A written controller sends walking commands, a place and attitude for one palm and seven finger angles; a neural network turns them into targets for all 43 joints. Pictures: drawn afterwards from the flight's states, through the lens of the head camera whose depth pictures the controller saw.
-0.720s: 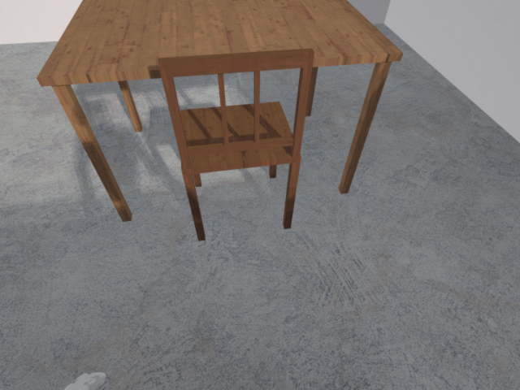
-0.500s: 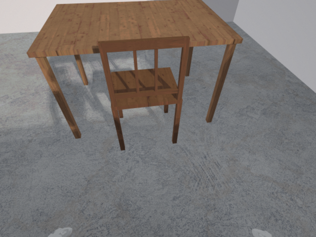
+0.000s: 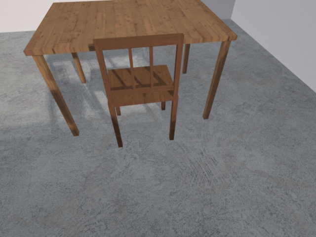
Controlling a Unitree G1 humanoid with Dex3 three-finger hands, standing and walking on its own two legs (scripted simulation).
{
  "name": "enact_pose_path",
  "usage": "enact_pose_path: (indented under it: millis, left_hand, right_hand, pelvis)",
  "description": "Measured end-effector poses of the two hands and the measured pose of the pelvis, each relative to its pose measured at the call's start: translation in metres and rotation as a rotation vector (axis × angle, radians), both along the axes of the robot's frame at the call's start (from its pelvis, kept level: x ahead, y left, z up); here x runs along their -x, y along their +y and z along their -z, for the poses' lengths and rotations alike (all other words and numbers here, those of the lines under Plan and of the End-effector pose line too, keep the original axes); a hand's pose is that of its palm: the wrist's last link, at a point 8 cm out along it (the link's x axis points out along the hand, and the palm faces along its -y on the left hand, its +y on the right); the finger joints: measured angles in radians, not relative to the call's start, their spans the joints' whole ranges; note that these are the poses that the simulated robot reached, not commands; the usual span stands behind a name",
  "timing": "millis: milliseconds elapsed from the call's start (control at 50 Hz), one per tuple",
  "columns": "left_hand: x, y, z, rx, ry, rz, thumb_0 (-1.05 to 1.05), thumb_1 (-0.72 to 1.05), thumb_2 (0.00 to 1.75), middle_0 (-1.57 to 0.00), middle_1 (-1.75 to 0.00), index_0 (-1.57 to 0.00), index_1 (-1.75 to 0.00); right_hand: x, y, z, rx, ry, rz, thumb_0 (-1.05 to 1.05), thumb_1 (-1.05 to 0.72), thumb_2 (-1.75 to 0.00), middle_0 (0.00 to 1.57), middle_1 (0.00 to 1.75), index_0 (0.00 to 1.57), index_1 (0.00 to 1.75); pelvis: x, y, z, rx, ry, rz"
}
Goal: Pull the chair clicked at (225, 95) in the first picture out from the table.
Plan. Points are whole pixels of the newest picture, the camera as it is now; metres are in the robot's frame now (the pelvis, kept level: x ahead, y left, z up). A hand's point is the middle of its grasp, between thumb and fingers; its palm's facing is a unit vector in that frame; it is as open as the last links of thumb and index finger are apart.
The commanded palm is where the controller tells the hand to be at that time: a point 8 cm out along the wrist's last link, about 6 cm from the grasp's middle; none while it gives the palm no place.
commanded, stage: stand and wait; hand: left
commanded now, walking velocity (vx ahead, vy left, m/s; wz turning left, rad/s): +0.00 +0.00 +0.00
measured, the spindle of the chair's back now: (132, 70) +0.92 +0.19 -0.10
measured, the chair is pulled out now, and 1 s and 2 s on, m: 0.00 0.00 0.00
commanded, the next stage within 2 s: look at it before walking up in 0.10 s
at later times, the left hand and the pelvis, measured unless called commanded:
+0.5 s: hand out of the picture +0.07 +0.24 -0.15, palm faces -0.03 -0.94 -0.33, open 7.4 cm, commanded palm none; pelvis -0.01 +0.00 +0.00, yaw +0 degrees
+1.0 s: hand out of the picture +0.06 +0.23 -0.17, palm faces -0.03 -0.96 -0.28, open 7.4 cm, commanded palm none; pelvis +0.02 +0.00 +0.00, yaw -2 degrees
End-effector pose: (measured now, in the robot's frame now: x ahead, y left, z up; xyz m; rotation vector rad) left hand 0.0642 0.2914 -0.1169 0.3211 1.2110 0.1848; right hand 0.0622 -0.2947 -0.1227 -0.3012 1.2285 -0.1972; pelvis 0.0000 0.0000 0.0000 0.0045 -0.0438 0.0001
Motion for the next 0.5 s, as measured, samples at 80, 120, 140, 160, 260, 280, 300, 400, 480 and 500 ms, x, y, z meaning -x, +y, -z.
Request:
enact_pose_path:
  millis: [80, 120, 140, 160, 260, 280, 300, 400, 480, 500]
  left_hand:
    - [-0.0007, -0.0017, -0.0009, 0.0, -0.006, 0.003, 0.0, 0.9, 0.9, -0.2, -0.3, -0.2, -0.3]
    - [-0.0017, -0.0026, -0.0013, 0.001, -0.011, 0.005, 0.0, 0.9, 0.9, -0.2, -0.3, -0.2, -0.3]
    - [-0.0021, -0.003, -0.0015, 0.001, -0.014, 0.006, 0.0, 0.9, 0.9, -0.2, -0.3, -0.2, -0.3]
    - [-0.0026, -0.0034, -0.0017, 0.002, -0.016, 0.007, 0.0, 0.9, 0.9, -0.2, -0.3, -0.2, -0.3]
    - [-0.0046, -0.0048, -0.0022, 0.004, -0.025, 0.011, 0.0, 0.9, 0.9, -0.2, -0.3, -0.2, -0.3]
    - [-0.0049, -0.005, -0.0022, 0.004, -0.026, 0.012, 0.0, 0.9, 0.9, -0.2, -0.3, -0.2, -0.3]
    - [-0.005, -0.0052, -0.0021, 0.005, -0.027, 0.012, 0.0, 0.9, 0.9, -0.2, -0.3, -0.2, -0.3]
    - [-0.005, -0.0055, -0.0019, 0.007, -0.028, 0.012, 0.0, 0.9, 0.9, -0.2, -0.3, -0.2, -0.3]
    - [-0.0035, -0.005, -0.0012, 0.008, -0.022, 0.01, 0.0, 0.9, 0.9, -0.2, -0.3, -0.2, -0.3]
    - [-0.003, -0.0048, -0.001, 0.008, -0.019, 0.01, 0.0, 0.9, 0.9, -0.2, -0.3, -0.2, -0.3]
  right_hand:
    - [0.0053, -0.0007, 0.0006, -0.003, 0.005, 0.003, 0.01, -0.91, -0.9, 0.2, 0.3, 0.21, 0.3]
    - [0.0067, -0.0008, 0.0009, -0.005, 0.004, 0.005, 0.01, -0.91, -0.9, 0.2, 0.3, 0.21, 0.3]
    - [0.0072, -0.0007, 0.0009, -0.005, 0.004, 0.005, 0.01, -0.91, -0.9, 0.2, 0.3, 0.21, 0.3]
    - [0.0075, -0.0006, 0.0009, -0.006, 0.003, 0.005, 0.01, -0.91, -0.9, 0.2, 0.3, 0.21, 0.3]
    - [0.0074, 0.0, 0.0005, -0.009, -0.003, 0.005, 0.01, -0.91, -0.9, 0.2, 0.3, 0.21, 0.3]
    - [0.0073, 0.0001, 0.0003, -0.009, -0.005, 0.005, 0.01, -0.91, -0.9, 0.2, 0.3, 0.21, 0.3]
    - [0.007, 0.0002, 0.0001, -0.009, -0.006, 0.005, 0.01, -0.91, -0.9, 0.2, 0.3, 0.21, 0.3]
    - [0.0055, 0.0003, -0.0008, -0.008, -0.011, 0.004, 0.01, -0.91, -0.9, 0.2, 0.3, 0.21, 0.3]
    - [0.0042, 0.0003, -0.0015, -0.006, -0.011, 0.002, 0.01, -0.91, -0.9, 0.2, 0.3, 0.21, 0.3]
    - [0.0039, 0.0003, -0.0016, -0.006, -0.01, 0.002, 0.01, -0.91, -0.9, 0.2, 0.3, 0.21, 0.3]
  pelvis:
    - [0.0023, -0.0011, -0.0003, 0.0, 0.0, 0.001]
    - [0.0033, -0.0015, -0.0005, 0.0, 0.0, 0.001]
    - [0.0037, -0.0016, -0.0005, 0.0, 0.0, 0.001]
    - [0.0041, -0.0018, -0.0006, 0.0, 0.0, 0.001]
    - [0.0055, -0.0023, -0.0008, -0.001, 0.001, 0.003]
    - [0.0056, -0.0023, -0.0009, -0.001, 0.001, 0.003]
    - [0.0057, -0.0024, -0.0009, -0.001, 0.001, 0.003]
    - [0.0058, -0.0024, -0.0011, 0.0, 0.001, 0.004]
    - [0.0057, -0.0021, -0.0013, 0.0, 0.003, 0.004]
    - [0.0055, -0.002, -0.0013, 0.0, 0.004, 0.004]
